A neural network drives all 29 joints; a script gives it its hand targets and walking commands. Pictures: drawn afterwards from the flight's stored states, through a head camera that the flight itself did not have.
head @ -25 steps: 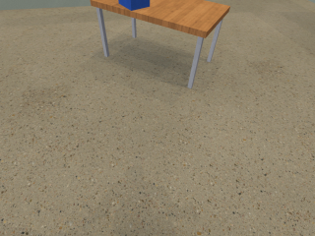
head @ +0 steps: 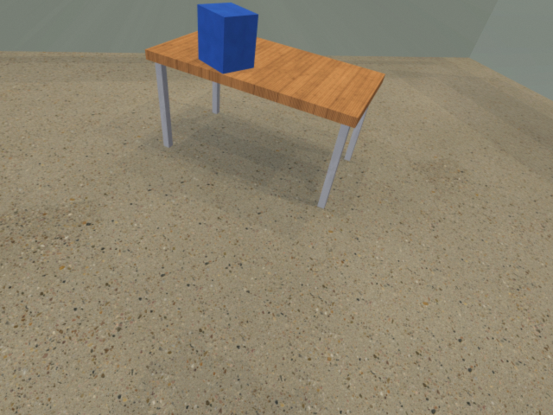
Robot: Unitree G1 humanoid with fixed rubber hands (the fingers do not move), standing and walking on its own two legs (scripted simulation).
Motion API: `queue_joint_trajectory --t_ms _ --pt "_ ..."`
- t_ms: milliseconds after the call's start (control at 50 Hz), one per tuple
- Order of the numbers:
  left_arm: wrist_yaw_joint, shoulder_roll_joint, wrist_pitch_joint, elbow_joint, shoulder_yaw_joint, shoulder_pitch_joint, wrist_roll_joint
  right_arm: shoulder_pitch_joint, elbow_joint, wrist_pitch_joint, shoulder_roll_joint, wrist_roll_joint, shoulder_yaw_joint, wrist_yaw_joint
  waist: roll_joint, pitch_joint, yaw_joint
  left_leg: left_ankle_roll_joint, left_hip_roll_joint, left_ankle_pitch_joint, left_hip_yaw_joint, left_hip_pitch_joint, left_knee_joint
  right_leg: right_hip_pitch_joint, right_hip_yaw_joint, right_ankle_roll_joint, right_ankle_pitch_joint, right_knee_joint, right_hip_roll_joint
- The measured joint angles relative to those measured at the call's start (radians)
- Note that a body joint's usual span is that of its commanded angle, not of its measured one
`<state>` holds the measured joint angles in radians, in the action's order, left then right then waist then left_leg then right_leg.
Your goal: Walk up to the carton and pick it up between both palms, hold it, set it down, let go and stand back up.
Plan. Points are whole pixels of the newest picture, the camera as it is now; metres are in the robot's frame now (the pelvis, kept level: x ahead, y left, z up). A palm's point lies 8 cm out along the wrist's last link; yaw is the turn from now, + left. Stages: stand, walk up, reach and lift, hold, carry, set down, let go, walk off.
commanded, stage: walk up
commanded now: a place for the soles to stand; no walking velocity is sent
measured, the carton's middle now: (227, 37) +1.83 +0.23 -0.06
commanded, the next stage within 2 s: none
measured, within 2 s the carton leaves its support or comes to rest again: neither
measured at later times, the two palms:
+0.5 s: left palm out of the picture +0.33 +0.52 -0.18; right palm (332, 315) +0.37 -0.13 -0.13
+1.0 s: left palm (15, 220) +0.55 +0.56 -0.12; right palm (303, 246) +0.54 -0.08 -0.11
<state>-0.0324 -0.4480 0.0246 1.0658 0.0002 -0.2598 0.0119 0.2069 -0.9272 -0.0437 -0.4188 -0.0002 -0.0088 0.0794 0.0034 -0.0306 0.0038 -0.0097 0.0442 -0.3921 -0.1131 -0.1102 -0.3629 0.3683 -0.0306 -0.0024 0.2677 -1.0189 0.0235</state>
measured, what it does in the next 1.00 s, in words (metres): walks ahead: right foot, then left foot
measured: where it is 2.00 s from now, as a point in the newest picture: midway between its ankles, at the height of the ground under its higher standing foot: (194, 282)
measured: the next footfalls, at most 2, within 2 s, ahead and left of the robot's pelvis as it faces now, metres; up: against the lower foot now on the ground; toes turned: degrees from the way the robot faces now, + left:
right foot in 0.14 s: +0.15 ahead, -0.10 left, +0.00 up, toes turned -8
left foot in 0.40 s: +0.45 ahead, +0.28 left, +0.00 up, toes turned -2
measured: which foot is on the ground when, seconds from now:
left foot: down 0.00-0.14, up 0.16-0.38, down 0.40-1.00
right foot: up 0.00-0.12, down 0.14-0.42, up 0.44-1.00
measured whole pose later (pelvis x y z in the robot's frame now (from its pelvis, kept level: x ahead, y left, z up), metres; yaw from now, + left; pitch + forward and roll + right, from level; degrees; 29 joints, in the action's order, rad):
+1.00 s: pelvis +0.49 +0.23 -0.02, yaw -9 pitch -5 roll -1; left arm 0.00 -0.48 0.05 1.01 -0.01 -0.30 0.01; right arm 0.18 -0.91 -0.04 -0.38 0.00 -0.02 0.09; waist 0.00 -0.08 -0.01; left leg -0.09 0.05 -0.46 -0.14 0.02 -0.56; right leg 0.43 -0.05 0.01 0.26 -1.04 -0.01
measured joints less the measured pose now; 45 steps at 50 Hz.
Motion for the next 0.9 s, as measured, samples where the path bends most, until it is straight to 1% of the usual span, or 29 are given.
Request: queue_joint_trajectory --t_ms 60,80,100,120,140,160,180,200,220,240,260,280,300,340,360,380,400,420,440,460,480,520,540,600,640,680,800,900 --pt "-0.001 0.0 -0.005 0.0 0.0 -0.023 0.0 0.0 0.0 0.0 0.0 0.0 0.0 0.0 0.0 0.0 0.0 -0.003 0.041 -0.036 -0.025 -0.058 0.029 0.0 0.016 0.0 0.0 0.019 0.0" --pt "-0.001 0.0 -0.005 -0.001 0.0 -0.029 0.0 0.0 0.0 0.001 0.0 0.0 0.0 0.0 0.0 0.004 -0.002 0.0 0.056 -0.049 -0.035 -0.064 0.03 0.001 0.035 0.0 0.001 0.066 0.0" --pt "-0.001 -0.001 -0.005 -0.008 0.0 -0.036 0.0 -0.003 0.0 0.006 0.0 0.0 0.0 0.0 -0.001 0.005 -0.006 0.013 0.068 -0.06 -0.05 -0.058 0.011 -0.009 0.067 0.0 0.002 0.15 0.001" --pt "0.001 -0.005 -0.002 -0.023 0.0 -0.044 0.0 -0.007 0.0 0.014 0.0 0.0 0.0 -0.002 -0.006 0.002 -0.014 0.053 0.074 -0.085 -0.069 -0.006 -0.093 -0.032 0.112 0.02 0.003 0.272 -0.002" --pt "0.007 -0.013 0.01 -0.044 -0.006 -0.051 0.0 -0.013 0.002 0.023 -0.001 0.0 0.0 -0.008 -0.021 -0.008 -0.024 0.099 0.081 -0.071 -0.073 0.108 -0.33 -0.054 0.133 0.066 0.013 0.366 -0.01" --pt "0.021 -0.007 0.023 -0.053 -0.013 -0.047 0.0 -0.025 0.001 0.032 -0.008 0.0 0.0 -0.019 0.001 -0.038 -0.031 0.121 0.073 -0.092 -0.022 0.23 -0.609 -0.055 0.146 0.069 0.047 0.349 -0.007" --pt "0.035 -0.003 0.031 -0.056 -0.014 -0.05 0.0 -0.028 0.002 0.036 -0.007 0.0 0.0 -0.028 0.025 -0.054 -0.032 0.118 0.068 -0.126 0.045 0.342 -0.844 -0.061 0.163 0.055 0.071 0.327 -0.001" --pt "0.049 -0.002 0.034 -0.056 -0.014 -0.062 0.0 -0.027 0.003 0.038 -0.001 0.0 0.001 -0.029 0.038 -0.057 -0.035 0.104 0.065 -0.143 0.103 0.437 -1.012 -0.077 0.172 0.041 0.086 0.323 0.002" --pt "0.06 -0.004 0.035 -0.056 -0.014 -0.08 0.0 -0.03 0.003 0.038 0.008 0.0 0.001 -0.029 0.036 -0.056 -0.049 0.083 0.059 -0.163 0.143 0.515 -1.117 -0.096 0.164 0.037 0.1 0.324 0.0" --pt "0.07 -0.006 0.039 -0.056 -0.013 -0.1 0.0 -0.041 0.004 0.038 0.017 0.0 0.001 -0.029 0.028 -0.055 -0.064 0.062 0.042 -0.185 0.172 0.583 -1.168 -0.115 0.146 0.036 0.113 0.325 -0.006" --pt "0.076 -0.005 0.044 -0.056 -0.013 -0.119 0.0 -0.058 0.005 0.038 0.021 0.0 0.001 -0.028 0.023 -0.055 -0.071 0.046 0.01 -0.194 0.197 0.648 -1.173 -0.136 0.13 0.027 0.122 0.332 -0.014" --pt "0.076 -0.004 0.048 -0.055 -0.013 -0.133 0.0 -0.077 0.007 0.038 0.021 0.0 0.001 -0.025 0.024 -0.054 -0.07 0.034 -0.034 -0.178 0.217 0.706 -1.131 -0.16 0.122 0.012 0.131 0.345 -0.023" --pt "0.076 -0.004 0.053 -0.055 -0.013 -0.138 0.0 -0.093 0.013 0.038 0.019 0.0 0.001 -0.021 0.025 -0.054 -0.07 0.024 -0.083 -0.148 0.226 0.752 -1.036 -0.182 0.116 -0.004 0.14 0.358 -0.033" --pt "0.076 -0.003 0.067 -0.056 -0.013 -0.128 0.0 -0.123 0.021 0.035 0.012 0.0 0.001 -0.003 0.025 -0.052 -0.069 0.01 -0.159 -0.078 0.226 0.801 -0.76 -0.207 0.104 -0.023 0.166 0.366 -0.062" --pt "0.076 -0.004 0.072 -0.056 -0.013 -0.119 0.0 -0.134 0.021 0.032 0.007 0.0 0.001 0.006 0.027 -0.049 -0.069 0.01 -0.186 -0.01 0.225 0.802 -0.625 -0.216 0.097 -0.038 0.181 0.366 -0.076" --pt "0.076 -0.004 0.075 -0.056 -0.013 -0.11 0.0 -0.138 0.021 0.028 0.001 0.0 0.001 0.011 0.031 -0.04 -0.069 0.009 -0.203 0.079 0.224 0.796 -0.524 -0.222 0.087 -0.051 0.198 0.362 -0.09" --pt "0.076 -0.004 0.076 -0.055 -0.013 -0.105 0.0 -0.138 0.02 0.026 -0.006 0.0 0.001 0.013 0.033 -0.026 -0.069 0.009 -0.209 0.148 0.223 0.777 -0.459 -0.222 0.072 -0.054 0.224 0.344 -0.106" --pt "0.076 -0.004 0.076 -0.055 -0.013 -0.093 0.0 -0.138 0.02 0.024 -0.01 0.0 -0.005 0.013 0.032 -0.027 -0.067 0.032 -0.202 0.245 0.208 0.762 -0.454 -0.223 0.051 -0.05 0.25 0.304 -0.126" --pt "0.076 -0.009 0.076 -0.055 -0.013 -0.072 0.0 -0.137 0.02 0.022 -0.007 0.0 -0.008 0.013 0.021 -0.04 -0.058 0.04 -0.183 0.247 0.185 0.758 -0.511 -0.219 0.014 -0.029 0.266 0.233 -0.142" --pt "0.076 -0.012 0.076 -0.055 -0.013 -0.048 0.0 -0.129 0.019 0.019 -0.004 0.0 -0.008 0.013 0.015 -0.049 -0.048 0.034 -0.167 0.192 0.167 0.755 -0.569 -0.197 -0.034 -0.012 0.266 0.121 -0.131" --pt "0.076 -0.014 0.076 -0.055 -0.013 -0.021 0.0 -0.114 0.019 0.018 0.002 0.0 -0.008 0.013 0.015 -0.05 -0.038 0.023 -0.155 0.131 0.156 0.745 -0.605 -0.163 -0.066 0.001 0.266 0.001 -0.104" --pt "0.076 -0.017 0.076 -0.056 -0.013 0.033 0.0 -0.087 0.019 0.03 0.022 0.0 -0.007 0.013 0.01 -0.049 -0.035 0.004 -0.146 0.069 0.128 0.701 -0.611 -0.085 -0.075 0.015 0.263 -0.198 -0.054" --pt "0.076 -0.019 0.076 -0.056 -0.013 0.051 0.0 -0.079 0.019 0.035 0.031 0.0 -0.007 0.013 0.009 -0.049 -0.034 0.001 -0.146 0.065 0.113 0.67 -0.594 -0.053 -0.067 0.016 0.249 -0.25 -0.036" --pt "0.071 -0.02 0.075 -0.056 -0.012 0.079 0.0 -0.066 0.019 0.033 0.043 0.0 -0.008 0.013 -0.003 -0.048 -0.022 -0.016 -0.129 0.053 0.064 0.568 -0.516 0.007 -0.04 0.016 0.178 -0.266 -0.03" --pt "0.064 -0.021 0.069 -0.056 -0.012 0.085 0.0 -0.06 0.019 0.024 0.043 0.0 -0.008 0.012 -0.004 -0.048 -0.013 -0.031 -0.11 0.052 0.041 0.507 -0.46 0.037 -0.036 0.016 0.139 -0.266 -0.03" --pt "0.059 -0.023 0.064 -0.056 -0.012 0.084 0.0 -0.049 0.019 0.018 0.043 0.0 -0.008 0.012 -0.004 -0.048 -0.012 -0.041 -0.093 0.051 0.025 0.448 -0.407 0.056 -0.036 0.016 0.106 -0.266 -0.031" --pt "0.042 -0.028 0.039 -0.055 -0.012 0.031 0.0 -0.035 0.019 0.01 0.043 0.0 -0.008 0.012 -0.004 -0.048 -0.012 -0.053 -0.053 0.033 0.004 0.289 -0.276 0.064 -0.037 0.016 0.023 -0.266 -0.031" --pt "0.033 -0.028 0.023 -0.055 -0.012 -0.029 0.0 -0.035 0.019 0.004 0.043 0.0 -0.008 0.012 -0.006 -0.048 -0.012 -0.077 -0.026 -0.003 -0.011 0.195 -0.212 0.065 -0.037 0.016 -0.006 -0.206 -0.031"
